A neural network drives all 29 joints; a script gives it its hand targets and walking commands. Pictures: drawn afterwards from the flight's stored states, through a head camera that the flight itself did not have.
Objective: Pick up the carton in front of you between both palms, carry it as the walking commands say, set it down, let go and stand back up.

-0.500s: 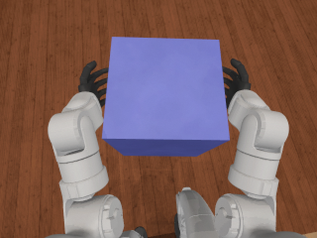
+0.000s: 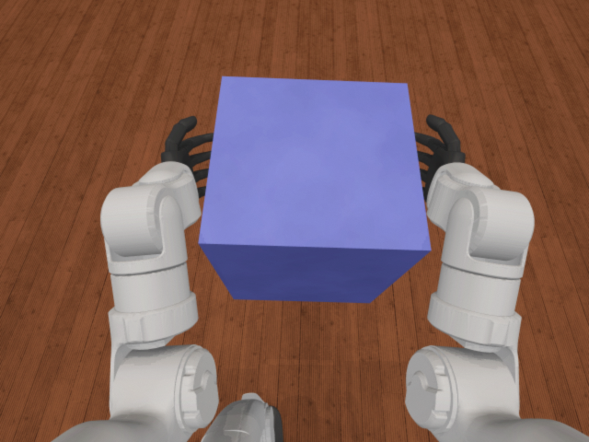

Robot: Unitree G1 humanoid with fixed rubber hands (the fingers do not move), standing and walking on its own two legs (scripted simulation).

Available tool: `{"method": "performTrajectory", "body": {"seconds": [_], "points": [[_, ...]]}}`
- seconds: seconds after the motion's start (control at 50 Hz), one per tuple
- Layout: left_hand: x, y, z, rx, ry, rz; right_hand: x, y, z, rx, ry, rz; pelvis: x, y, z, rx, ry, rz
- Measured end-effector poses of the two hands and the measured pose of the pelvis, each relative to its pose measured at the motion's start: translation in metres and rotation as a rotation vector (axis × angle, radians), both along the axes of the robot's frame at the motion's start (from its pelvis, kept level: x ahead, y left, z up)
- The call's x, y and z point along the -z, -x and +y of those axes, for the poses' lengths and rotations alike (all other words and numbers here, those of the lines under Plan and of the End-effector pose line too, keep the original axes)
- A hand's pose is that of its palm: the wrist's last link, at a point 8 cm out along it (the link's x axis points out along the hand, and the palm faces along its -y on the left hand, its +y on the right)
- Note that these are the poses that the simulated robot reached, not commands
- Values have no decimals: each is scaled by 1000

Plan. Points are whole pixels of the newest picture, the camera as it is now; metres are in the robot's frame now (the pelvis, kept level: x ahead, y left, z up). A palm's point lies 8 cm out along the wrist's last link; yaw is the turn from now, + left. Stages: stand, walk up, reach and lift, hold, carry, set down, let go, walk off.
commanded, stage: carry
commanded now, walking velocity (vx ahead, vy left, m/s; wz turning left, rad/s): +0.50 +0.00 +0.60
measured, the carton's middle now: (307, 207) +0.38 +0.01 +0.10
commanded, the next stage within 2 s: none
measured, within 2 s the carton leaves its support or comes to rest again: neither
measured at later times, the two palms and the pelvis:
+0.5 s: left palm (145, 44) +0.60 +0.25 +0.21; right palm (331, 7) +0.71 -0.02 +0.22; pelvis +0.31 +0.00 +0.07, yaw +16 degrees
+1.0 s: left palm out of the picture +0.90 +0.40 +0.25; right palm out of the picture +0.99 +0.11 +0.26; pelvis +0.60 +0.15 +0.11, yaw +20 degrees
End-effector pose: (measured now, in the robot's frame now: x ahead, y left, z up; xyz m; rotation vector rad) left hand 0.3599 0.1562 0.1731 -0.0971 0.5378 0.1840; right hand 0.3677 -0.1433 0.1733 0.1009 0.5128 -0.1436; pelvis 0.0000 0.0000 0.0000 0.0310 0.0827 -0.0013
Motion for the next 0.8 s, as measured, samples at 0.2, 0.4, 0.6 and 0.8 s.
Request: {"method": "performTrajectory", "body": {"seconds": [0.2, 0.4, 0.6, 0.8], "points": [[3, -131, -11, 46, 34, 139, 5, -110, -11, 59, -14, 145, -32, -119, 21, -87, 20, -9], [-27, -225, 46, -167, -1, 26, -33, -280, 52, -165, -30, 36, -40, -248, 0, -216, 74, 2], [-63, -269, 147, -457, -7, 51, -64, -404, 183, -440, -53, 64, -79, -368, 15, -350, 16, 4], [-64, -405, 224, -403, 12, 78, -64, -523, 250, -405, 11, 81, -74, -496, 95, -414, -13, -30]]}}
